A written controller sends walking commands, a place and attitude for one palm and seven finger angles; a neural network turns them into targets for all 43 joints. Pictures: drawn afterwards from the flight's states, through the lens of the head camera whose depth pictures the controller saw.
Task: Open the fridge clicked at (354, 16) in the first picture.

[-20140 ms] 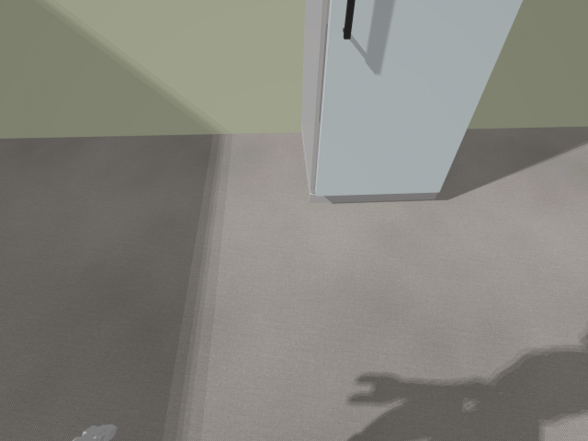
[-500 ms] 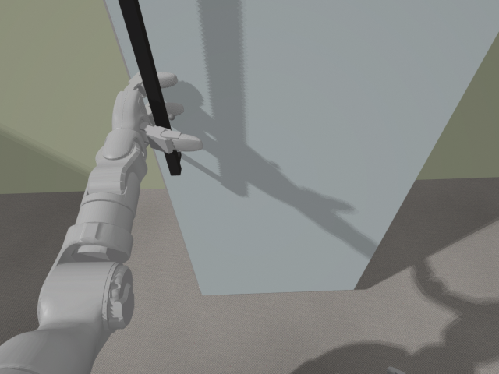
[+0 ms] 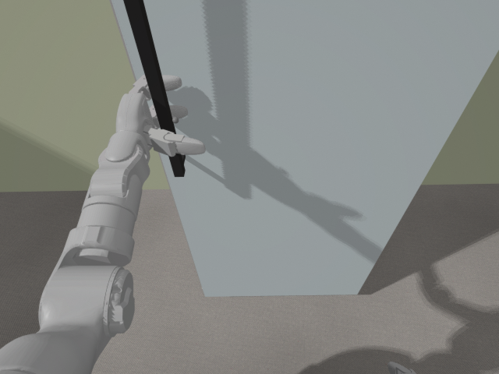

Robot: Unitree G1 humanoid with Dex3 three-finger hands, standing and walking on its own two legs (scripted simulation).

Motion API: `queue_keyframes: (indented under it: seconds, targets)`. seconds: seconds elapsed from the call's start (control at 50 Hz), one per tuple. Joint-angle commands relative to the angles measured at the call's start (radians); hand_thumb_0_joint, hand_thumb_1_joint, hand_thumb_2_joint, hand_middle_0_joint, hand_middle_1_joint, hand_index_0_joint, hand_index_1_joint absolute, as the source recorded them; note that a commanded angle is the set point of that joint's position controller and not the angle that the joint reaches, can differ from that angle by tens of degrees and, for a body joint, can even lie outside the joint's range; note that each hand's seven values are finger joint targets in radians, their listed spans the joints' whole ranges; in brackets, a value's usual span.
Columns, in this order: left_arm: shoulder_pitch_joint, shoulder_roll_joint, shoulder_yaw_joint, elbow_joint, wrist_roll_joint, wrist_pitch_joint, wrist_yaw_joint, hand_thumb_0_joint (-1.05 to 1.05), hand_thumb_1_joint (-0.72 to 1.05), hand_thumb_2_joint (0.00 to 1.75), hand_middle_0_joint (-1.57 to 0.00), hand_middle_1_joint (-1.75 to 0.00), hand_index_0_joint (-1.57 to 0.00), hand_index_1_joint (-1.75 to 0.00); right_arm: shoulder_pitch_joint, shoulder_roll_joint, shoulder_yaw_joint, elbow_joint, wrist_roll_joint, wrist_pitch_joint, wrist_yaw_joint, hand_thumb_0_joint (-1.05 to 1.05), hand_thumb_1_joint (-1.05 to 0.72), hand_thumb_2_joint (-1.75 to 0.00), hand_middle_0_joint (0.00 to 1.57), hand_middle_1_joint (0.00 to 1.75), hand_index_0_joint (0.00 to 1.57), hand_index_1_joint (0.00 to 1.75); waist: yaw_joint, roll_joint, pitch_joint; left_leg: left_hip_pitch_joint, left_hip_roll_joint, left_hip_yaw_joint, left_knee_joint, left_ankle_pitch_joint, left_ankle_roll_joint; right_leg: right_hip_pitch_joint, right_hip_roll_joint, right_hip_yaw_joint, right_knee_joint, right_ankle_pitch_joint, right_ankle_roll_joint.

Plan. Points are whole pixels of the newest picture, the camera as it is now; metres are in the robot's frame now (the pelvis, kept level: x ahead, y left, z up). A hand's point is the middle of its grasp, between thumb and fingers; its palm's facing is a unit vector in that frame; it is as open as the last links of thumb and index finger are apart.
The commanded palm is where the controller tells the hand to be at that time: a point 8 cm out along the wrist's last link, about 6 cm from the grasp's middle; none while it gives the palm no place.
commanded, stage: grip the handle and tug to test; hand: left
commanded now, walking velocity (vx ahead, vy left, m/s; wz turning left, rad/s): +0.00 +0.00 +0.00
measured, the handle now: (153, 58) +0.50 +0.16 +0.28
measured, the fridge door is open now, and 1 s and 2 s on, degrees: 0 0 2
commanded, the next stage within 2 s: pull the door a little, standing still in 1.52 s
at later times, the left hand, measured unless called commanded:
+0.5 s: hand (175, 120) +0.45 +0.13 +0.20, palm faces +0.03 -1.00 +0.02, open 10.2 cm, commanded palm +0.42 +0.19 +0.20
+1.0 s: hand (174, 118) +0.45 +0.13 +0.20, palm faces +0.03 -1.00 +0.01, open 5.1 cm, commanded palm +0.43 +0.18 +0.20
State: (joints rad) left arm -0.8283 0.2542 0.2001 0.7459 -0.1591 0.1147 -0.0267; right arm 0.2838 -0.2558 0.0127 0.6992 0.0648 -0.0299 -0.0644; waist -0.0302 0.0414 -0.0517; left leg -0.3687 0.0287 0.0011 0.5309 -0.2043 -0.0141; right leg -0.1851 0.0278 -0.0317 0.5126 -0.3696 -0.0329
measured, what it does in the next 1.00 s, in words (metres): stands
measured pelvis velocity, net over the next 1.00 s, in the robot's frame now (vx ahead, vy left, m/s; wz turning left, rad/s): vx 0.00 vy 0.01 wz -0.01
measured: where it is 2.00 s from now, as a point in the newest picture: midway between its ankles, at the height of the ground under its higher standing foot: outside the picture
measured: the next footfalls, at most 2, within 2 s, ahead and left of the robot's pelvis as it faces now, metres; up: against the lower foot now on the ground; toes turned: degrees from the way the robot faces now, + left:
none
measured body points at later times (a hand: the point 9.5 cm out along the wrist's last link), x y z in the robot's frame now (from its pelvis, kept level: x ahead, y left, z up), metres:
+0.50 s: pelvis +0.00 +0.01 +0.00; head +0.00 -0.01 +0.45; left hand +0.44 +0.19 +0.20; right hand +0.09 -0.25 -0.12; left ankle +0.04 +0.13 -0.73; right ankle -0.06 -0.09 -0.73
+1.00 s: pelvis +0.00 +0.01 +0.00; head +0.00 +0.00 +0.45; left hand +0.45 +0.19 +0.20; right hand +0.08 -0.25 -0.12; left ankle +0.04 +0.13 -0.73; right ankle -0.06 -0.09 -0.73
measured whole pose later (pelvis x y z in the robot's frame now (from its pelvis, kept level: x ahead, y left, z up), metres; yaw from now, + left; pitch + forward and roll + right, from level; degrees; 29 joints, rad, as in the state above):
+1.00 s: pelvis +0.00 +0.01 +0.00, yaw -1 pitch +3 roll +0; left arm -0.86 0.26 0.21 0.79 -0.15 0.09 -0.02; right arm 0.31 -0.25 0.01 0.70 0.06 -0.03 -0.06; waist -0.05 0.04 -0.05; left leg -0.39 0.03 0.01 0.55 -0.21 0.00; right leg -0.21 0.03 -0.02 0.52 -0.36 -0.02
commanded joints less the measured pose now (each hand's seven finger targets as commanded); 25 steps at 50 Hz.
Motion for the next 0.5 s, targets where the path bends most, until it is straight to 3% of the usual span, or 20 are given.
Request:
queue_keyframes:
  seconds: [0.0,0.02,0.04,0.08,0.2,0.24,0.3,0.34,0.38,0.42,0.46,0.48]
  targets:
    - [-0.527,0.175,0.024,-0.216,-0.005,-0.075,-0.011,0.00,-0.50,0.30,-0.30,-1.20,-0.30,-1.20,-0.025,-0.120,-0.040,-0.119,-0.006,-0.036,-0.013,0.00,-0.90,-0.90,0.20,0.30,0.20,0.30,-0.017,-0.057,-0.301,0.301,-0.036,0.008,0.007,0.250,0.068,-0.091,0.002,0.015,-0.073,0.488,0.028]
    - [-0.549,0.147,-0.001,-0.218,-0.008,-0.076,-0.014,0.00,-0.50,0.30,-0.30,-1.20,-0.30,-1.20,-0.024,-0.119,-0.039,-0.120,-0.005,-0.038,-0.011,0.00,-0.90,-0.90,0.20,0.30,0.20,0.30,-0.029,-0.066,-0.289,0.304,-0.036,0.008,0.009,0.244,0.070,-0.107,0.004,0.014,-0.075,0.480,0.030]
    - [-0.531,0.183,0.029,-0.194,-0.010,-0.082,-0.011,0.00,-0.50,0.30,-0.30,-1.20,-0.30,-1.20,-0.014,-0.125,-0.042,-0.116,-0.008,-0.037,-0.013,0.00,-0.90,-0.90,0.20,0.30,0.20,0.30,-0.021,-0.084,-0.293,0.290,-0.035,0.005,0.011,0.242,0.070,-0.090,0.002,0.011,-0.075,0.471,0.029]
    - [-0.555,0.192,0.036,-0.196,-0.008,-0.087,-0.010,0.00,-0.50,0.30,-0.30,-1.20,-0.30,-1.20,-0.021,-0.125,-0.040,-0.117,-0.007,-0.036,-0.013,0.00,-0.90,-0.90,0.20,0.30,0.20,0.30,-0.024,-0.071,-0.295,0.292,-0.036,0.008,0.009,0.238,0.071,-0.098,0.002,0.019,-0.074,0.479,0.031]
    - [-0.531,0.189,0.040,-0.232,-0.003,-0.102,-0.010,0.00,-0.22,0.42,-0.33,-1.24,-0.33,-1.24,-0.021,-0.121,-0.042,-0.125,-0.008,-0.038,-0.007,0.00,-0.90,-0.90,0.20,0.30,0.20,0.30,-0.013,-0.051,-0.327,0.313,-0.032,0.008,0.014,0.273,0.067,-0.089,0.006,0.013,-0.062,0.499,0.025]
    - [-0.484,0.212,0.063,-0.214,-0.009,-0.096,-0.010,0.00,-0.13,0.46,-0.34,-1.25,-0.34,-1.25,-0.013,-0.128,-0.044,-0.127,-0.009,-0.037,-0.008,0.00,-0.90,-0.90,0.20,0.30,0.20,0.30,-0.004,-0.090,-0.318,0.290,-0.034,0.009,0.013,0.272,0.071,-0.062,0.005,0.011,-0.066,0.504,0.027]
    - [-0.515,0.184,0.034,-0.242,-0.001,-0.088,-0.011,0.00,0.01,0.52,-0.35,-1.27,-0.35,-1.27,-0.022,-0.120,-0.042,-0.130,-0.004,-0.036,-0.007,0.00,-0.90,-0.90,0.20,0.30,0.20,0.30,-0.011,-0.037,-0.312,0.304,-0.032,0.010,0.010,0.256,0.067,-0.092,0.008,0.012,-0.067,0.479,0.025]
    - [-0.528,0.184,0.030,-0.234,-0.004,-0.086,-0.005,0.00,0.11,0.56,-0.36,-1.29,-0.36,-1.29,-0.013,-0.125,-0.043,-0.126,-0.007,-0.034,-0.012,0.00,-0.90,-0.90,0.20,0.30,0.20,0.30,-0.022,-0.059,-0.293,0.301,-0.030,0.007,0.010,0.244,0.070,-0.097,0.008,0.009,-0.076,0.452,0.027]
    - [-0.525,0.206,0.057,-0.241,-0.006,-0.084,-0.001,0.00,0.20,0.60,-0.38,-1.30,-0.38,-1.30,-0.019,-0.125,-0.044,-0.123,-0.007,-0.036,-0.013,0.00,-0.90,-0.90,0.20,0.30,0.20,0.30,-0.011,-0.057,-0.312,0.308,-0.029,0.006,0.007,0.250,0.068,-0.095,0.010,0.012,-0.073,0.458,0.024]
    - [-0.535,0.188,0.041,-0.255,-0.003,-0.087,-0.002,0.00,0.29,0.64,-0.38,-1.31,-0.38,-1.31,-0.017,-0.122,-0.044,-0.122,-0.007,-0.040,-0.011,0.00,-0.90,-0.90,0.20,0.30,0.20,0.30,-0.016,-0.051,-0.319,0.320,-0.027,0.006,0.007,0.259,0.066,-0.100,0.011,0.011,-0.071,0.462,0.023]
    - [-0.479,0.224,0.079,-0.252,-0.004,-0.088,0.003,0.00,0.39,0.68,-0.40,-1.33,-0.40,-1.33,-0.018,-0.126,-0.045,-0.125,-0.008,-0.038,-0.010,0.00,-0.90,-0.90,0.20,0.30,0.20,0.30,0.002,-0.052,-0.331,0.311,-0.027,0.006,0.005,0.272,0.066,-0.074,0.010,0.010,-0.068,0.475,0.022]
    - [-0.494,0.194,0.046,-0.260,-0.004,-0.087,-0.001,0.00,0.43,0.70,-0.40,-1.33,-0.40,-1.33,-0.022,-0.124,-0.041,-0.127,-0.008,-0.037,-0.010,0.00,-0.90,-0.90,0.20,0.30,0.20,0.30,-0.009,-0.066,-0.315,0.306,-0.029,0.007,0.002,0.261,0.066,-0.078,0.010,0.009,-0.071,0.473,0.024]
